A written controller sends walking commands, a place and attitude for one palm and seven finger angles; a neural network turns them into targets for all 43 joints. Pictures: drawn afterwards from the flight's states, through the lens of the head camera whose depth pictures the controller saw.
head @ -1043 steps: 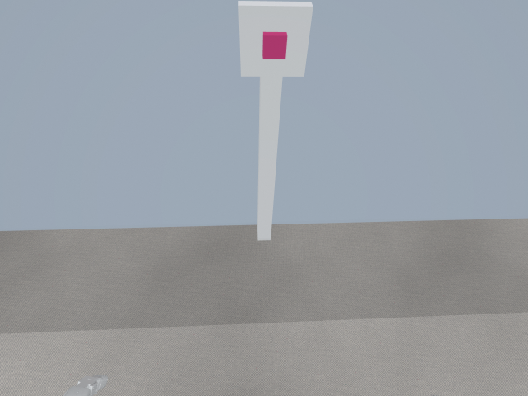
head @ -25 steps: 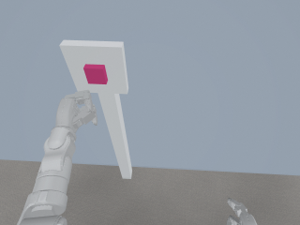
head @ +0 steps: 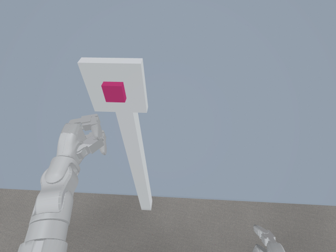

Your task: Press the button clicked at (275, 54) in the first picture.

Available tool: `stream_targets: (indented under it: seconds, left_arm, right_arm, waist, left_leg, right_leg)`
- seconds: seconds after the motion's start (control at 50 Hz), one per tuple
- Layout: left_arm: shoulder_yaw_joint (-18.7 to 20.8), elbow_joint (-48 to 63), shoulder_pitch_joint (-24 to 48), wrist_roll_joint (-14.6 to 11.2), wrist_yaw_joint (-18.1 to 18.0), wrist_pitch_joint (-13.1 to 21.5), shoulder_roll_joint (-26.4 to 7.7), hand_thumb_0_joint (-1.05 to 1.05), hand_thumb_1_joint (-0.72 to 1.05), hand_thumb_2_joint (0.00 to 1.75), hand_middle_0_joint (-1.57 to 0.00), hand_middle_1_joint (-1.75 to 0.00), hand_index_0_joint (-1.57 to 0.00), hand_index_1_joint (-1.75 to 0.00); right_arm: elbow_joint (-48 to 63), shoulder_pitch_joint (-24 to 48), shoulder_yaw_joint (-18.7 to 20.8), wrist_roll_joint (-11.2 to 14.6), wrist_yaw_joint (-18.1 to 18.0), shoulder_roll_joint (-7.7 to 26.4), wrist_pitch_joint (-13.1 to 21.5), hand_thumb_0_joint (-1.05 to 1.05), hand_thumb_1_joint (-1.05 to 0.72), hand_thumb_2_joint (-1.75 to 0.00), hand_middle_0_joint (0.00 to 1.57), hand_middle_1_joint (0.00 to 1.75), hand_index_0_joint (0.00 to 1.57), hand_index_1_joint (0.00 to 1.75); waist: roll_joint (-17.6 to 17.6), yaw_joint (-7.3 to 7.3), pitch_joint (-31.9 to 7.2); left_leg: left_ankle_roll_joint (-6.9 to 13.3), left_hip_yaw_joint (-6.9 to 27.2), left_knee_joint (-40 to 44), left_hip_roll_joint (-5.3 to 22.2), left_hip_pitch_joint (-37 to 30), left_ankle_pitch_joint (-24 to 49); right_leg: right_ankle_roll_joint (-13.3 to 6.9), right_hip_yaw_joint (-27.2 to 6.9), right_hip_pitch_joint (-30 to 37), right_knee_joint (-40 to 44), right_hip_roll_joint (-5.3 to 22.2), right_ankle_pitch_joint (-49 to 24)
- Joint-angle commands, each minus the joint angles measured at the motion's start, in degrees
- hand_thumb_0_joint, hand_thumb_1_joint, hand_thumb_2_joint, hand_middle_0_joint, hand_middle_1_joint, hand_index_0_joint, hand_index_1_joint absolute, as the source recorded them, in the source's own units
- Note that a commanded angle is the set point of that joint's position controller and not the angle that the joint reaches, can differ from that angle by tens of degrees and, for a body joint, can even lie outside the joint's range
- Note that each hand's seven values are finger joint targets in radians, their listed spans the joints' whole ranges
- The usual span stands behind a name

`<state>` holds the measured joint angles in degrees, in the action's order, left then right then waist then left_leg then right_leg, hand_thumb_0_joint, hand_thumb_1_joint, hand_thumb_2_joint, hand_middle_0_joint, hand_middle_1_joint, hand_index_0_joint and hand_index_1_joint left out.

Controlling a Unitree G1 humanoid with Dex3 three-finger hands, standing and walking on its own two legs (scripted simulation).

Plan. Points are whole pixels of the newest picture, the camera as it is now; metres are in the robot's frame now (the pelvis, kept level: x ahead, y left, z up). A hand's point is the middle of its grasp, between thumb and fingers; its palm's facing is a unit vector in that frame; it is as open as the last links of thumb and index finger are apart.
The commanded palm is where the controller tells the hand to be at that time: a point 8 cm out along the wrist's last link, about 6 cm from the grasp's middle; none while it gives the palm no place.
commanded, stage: draw the hand back to the body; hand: left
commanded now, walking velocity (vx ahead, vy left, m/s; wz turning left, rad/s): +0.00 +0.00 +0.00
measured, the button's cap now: (114, 91) +0.50 +0.19 +0.14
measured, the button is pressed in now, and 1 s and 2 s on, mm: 0 0 0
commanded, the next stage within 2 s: step back with the hand held close in 1.20 s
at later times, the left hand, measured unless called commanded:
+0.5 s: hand (61, 174) +0.23 +0.22 +0.14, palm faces +0.33 -0.92 -0.22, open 3.1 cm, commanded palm +0.18 +0.26 +0.16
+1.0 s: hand (25, 192) +0.17 +0.24 +0.18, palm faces +0.45 -0.81 -0.38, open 3.1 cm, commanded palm +0.13 +0.28 +0.19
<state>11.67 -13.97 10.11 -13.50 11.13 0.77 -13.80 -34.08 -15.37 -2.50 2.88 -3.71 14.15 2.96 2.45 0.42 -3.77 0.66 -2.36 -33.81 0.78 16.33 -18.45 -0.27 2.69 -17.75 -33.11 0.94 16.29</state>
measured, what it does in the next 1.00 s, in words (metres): stands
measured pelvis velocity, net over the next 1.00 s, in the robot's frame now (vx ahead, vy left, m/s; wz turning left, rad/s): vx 0.01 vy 0.00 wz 0.01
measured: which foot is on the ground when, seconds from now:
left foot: down 0.00-1.00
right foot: down 0.00-1.00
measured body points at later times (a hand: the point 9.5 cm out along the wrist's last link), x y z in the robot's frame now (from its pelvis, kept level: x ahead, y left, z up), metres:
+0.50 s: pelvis -0.01 +0.00 +0.01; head -0.03 -0.01 +0.46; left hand +0.20 +0.27 +0.16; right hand +0.19 -0.21 -0.06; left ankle -0.01 +0.11 -0.73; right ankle +0.01 -0.12 -0.73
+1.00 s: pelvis +0.01 +0.00 +0.01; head -0.02 -0.02 +0.46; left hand +0.14 +0.29 +0.20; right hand +0.20 -0.22 -0.07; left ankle -0.01 +0.11 -0.73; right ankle +0.01 -0.12 -0.73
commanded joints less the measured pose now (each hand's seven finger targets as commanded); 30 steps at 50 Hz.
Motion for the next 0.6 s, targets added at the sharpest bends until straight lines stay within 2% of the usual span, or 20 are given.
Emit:
stream_targets:
  seconds: [0.0,0.02,0.04,0.1,0.12,0.14,0.2,0.22,0.24,0.26,0.28,0.3,0.32,0.34,0.42,0.48,0.58]
  left_arm:
    - [5.17,18.39,13.33,-1.57,0.07,0.62,-11.37,0.0,0.9,0.9,-1.3,-1.5,-1.3,-1.5]
    - [5.21,19.87,13.62,-1.66,0.08,0.65,-11.73,0.0,0.9,0.9,-1.3,-1.5,-1.3,-1.5]
    - [5.22,21.81,12.51,-1.84,0.3,0.65,-11.45,0.0,0.9,0.9,-1.3,-1.5,-1.3,-1.5]
    - [5.39,25.68,8.93,-2.75,1.32,0.36,-11.05,0.0,0.9,0.9,-1.3,-1.5,-1.3,-1.5]
    - [5.78,25.75,7.05,-3.14,1.65,0.18,-11.39,0.0,0.9,0.9,-1.3,-1.5,-1.3,-1.5]
    - [4.95,26.59,6.35,-3.25,2.27,-0.28,-10.71,0.0,0.9,0.9,-1.3,-1.5,-1.3,-1.5]
    - [4.33,29.47,4.53,-3.47,3.04,-2.01,-10.27,0.0,0.9,0.9,-1.3,-1.5,-1.3,-1.5]
    - [3.67,35.27,3.99,4.23,-5.4,1.53,-14.44,0.0,0.9,0.9,-1.3,-1.5,-1.3,-1.5]
    - [1.18,33.44,-0.77,5.08,-9.1,2.4,-9.64,0.0,0.9,0.9,-1.3,-1.5,-1.3,-1.5]
    - [-0.85,32.89,-4.61,5.54,-10.69,2.35,-7.01,0.0,0.9,0.9,-1.3,-1.5,-1.3,-1.5]
    - [-0.4,33.68,-6.21,6.31,-12.07,2.55,-7.74,0.0,0.9,0.9,-1.3,-1.5,-1.3,-1.5]
    - [0.76,35.19,-6.07,6.96,-13.33,3.16,-9.06,0.0,0.9,0.9,-1.3,-1.5,-1.3,-1.5]
    - [1.8,35.03,-7.92,7.2,-14.2,3.61,-10.27,0.0,0.9,0.9,-1.3,-1.5,-1.3,-1.5]
    - [2.48,37.44,-7.29,7.72,-14.98,4.28,-10.89,0.0,0.9,0.9,-1.3,-1.5,-1.3,-1.5]
    - [4.61,40.34,-10.32,8.83,-17.04,5.79,-12.62,0.0,0.9,0.9,-1.3,-1.5,-1.3,-1.5]
    - [4.08,44.04,-12.39,9.59,-17.85,6.76,-11.57,0.0,0.9,0.9,-1.3,-1.5,-1.3,-1.5]
    - [4.03,45.73,-21.03,9.84,-18.11,7.01,-10.24,0.0,0.9,0.9,-1.3,-1.5,-1.3,-1.5]
  right_arm:
    - [11.22,9.57,2.3,0.42,-1.26,6.69,4.11,0.0,-0.9,-0.9,0.2,0.3,0.2,0.3]
    - [11.08,9.73,2.25,0.39,-1.43,6.71,4.31,0.0,-0.9,-0.9,0.2,0.3,0.2,0.3]
    - [11.2,9.94,2.26,0.37,-1.52,6.45,4.67,0.0,-0.9,-0.9,0.2,0.3,0.2,0.3]
    - [11.01,9.92,2.09,0.31,-1.82,6.25,5.8,0.0,-0.9,-0.9,0.2,0.3,0.2,0.3]
    - [10.86,9.71,2.05,0.29,-1.94,6.48,6.09,0.0,-0.9,-0.9,0.2,0.3,0.2,0.3]
    - [10.93,10.02,1.97,0.44,-2.08,6.37,6.32,0.0,-0.9,-0.9,0.2,0.3,0.2,0.3]
    - [10.82,10.15,1.77,0.65,-2.38,6.3,7.07,0.0,-0.9,-0.9,0.2,0.3,0.2,0.3]
    - [10.49,10.7,2.34,-1.29,-2.27,5.88,7.7,0.0,-0.9,-0.9,0.2,0.3,0.2,0.3]
    - [9.71,11.31,1.93,-1.77,-2.3,5.44,7.76,0.0,-0.9,-0.9,0.2,0.3,0.2,0.3]
    - [9.68,11.17,1.72,-1.86,-2.15,5.44,7.59,0.0,-0.9,-0.9,0.2,0.3,0.2,0.3]
    - [9.28,11.23,1.72,-1.97,-2.0,5.46,7.02,0.0,-0.9,-0.9,0.2,0.3,0.2,0.3]
    - [9.0,11.31,1.83,-2.05,-1.94,5.49,6.59,0.0,-0.9,-0.9,0.2,0.3,0.2,0.3]
    - [8.54,11.53,1.97,-2.38,-2.02,5.63,6.42,0.0,-0.9,-0.9,0.2,0.3,0.2,0.3]
    - [8.8,11.62,1.96,-2.45,-2.01,5.38,6.08,0.0,-0.9,-0.9,0.2,0.3,0.2,0.3]
    - [8.01,12.46,2.0,-2.94,-2.11,4.82,5.47,0.0,-0.9,-0.9,0.2,0.3,0.2,0.3]
    - [7.86,12.9,1.9,-3.02,-1.91,4.05,5.45,0.0,-0.9,-0.9,0.2,0.3,0.2,0.3]
    - [7.76,13.0,2.36,-3.2,-1.29,4.31,5.56,0.0,-0.9,-0.9,0.2,0.3,0.2,0.3]
  waist:
    - [-2.22,1.7,-9.76]
    - [-2.55,1.13,-8.9]
    - [-1.11,1.56,-9.29]
    - [0.57,1.5,-9.32]
    - [-2.16,1.25,-8.8]
    - [-0.15,1.28,-8.11]
    - [1.33,1.08,-6.19]
    - [-0.37,1.69,-2.78]
    - [-0.97,1.1,0.23]
    - [-2.13,1.09,1.6]
    - [-1.72,1.36,2.17]
    - [-0.71,1.4,0.87]
    - [-3.0,1.7,1.09]
    - [-1.42,1.67,-1.35]
    - [-0.39,2.06,-2.19]
    - [4.47,2.13,-2.04]
    - [0.55,2.54,0.25]
  left_leg:
    - [0.78,1.82,6.2,-0.82,-2.43,10.88]
    - [0.89,1.88,6.16,-0.68,-2.65,10.64]
    - [0.81,1.95,6.52,-0.71,-3.38,10.68]
    - [0.6,2.09,6.73,-0.83,-4.98,11.59]
    - [0.77,2.26,6.61,-0.71,-4.56,11.02]
    - [0.71,2.16,6.97,-0.8,-4.53,10.1]
    - [0.34,2.87,7.74,-0.75,-5.16,8.74]
    - [0.82,2.1,9.44,-0.67,-4.28,6.62]
    - [0.78,2.52,10.55,-0.61,-4.04,4.16]
    - [0.71,2.93,11.17,-0.44,-3.8,3.31]
    - [0.7,2.94,11.83,-0.15,-4.13,3.25]
    - [0.64,2.81,12.3,-0.18,-5.04,3.85]
    - [0.86,2.49,12.41,-0.18,-5.01,4.02]
    - [0.83,2.3,12.79,-0.21,-6.16,4.88]
    - [0.84,1.83,13.59,-0.23,-7.97,6.59]
    - [0.37,1.97,14.31,-0.22,-9.39,8.0]
    - [0.26,2.28,14.85,0.27,-9.35,10.36]
  right_leg:
    - [-1.12,-0.21,7.63,5.03,-0.98,-13.36]
    - [-1.11,-0.23,7.49,5.53,-1.08,-12.55]
    - [-1.19,-0.28,7.66,5.65,-1.05,-12.39]
    - [-1.25,-0.02,7.81,5.94,-1.23,-13.11]
    - [-1.07,0.05,7.82,6.32,-1.41,-12.34]
    - [-1.0,-0.05,7.32,6.62,-1.19,-11.45]
    - [-1.05,0.57,5.99,7.26,-1.33,-9.27]
    - [-1.03,-1.34,5.9,10.82,-0.63,-5.49]
    - [-1.03,-0.94,5.29,11.26,-0.44,-2.98]
    - [-1.02,-0.48,5.22,11.08,-0.43,-2.37]
    - [-1.06,-0.66,6.13,11.46,-0.47,-2.26]
    - [-1.18,-0.86,7.54,11.68,-0.38,-2.74]
    - [-0.97,-1.05,8.3,12.55,-0.46,-2.67]
    - [-1.07,-1.21,10.07,12.38,-0.11,-3.24]
    - [-1.08,-1.53,12.45,13.77,-0.12,-4.64]
    - [-1.45,-1.22,13.28,13.68,-0.12,-5.99]
    - [-1.2,-0.82,13.69,13.82,-0.55,-7.65]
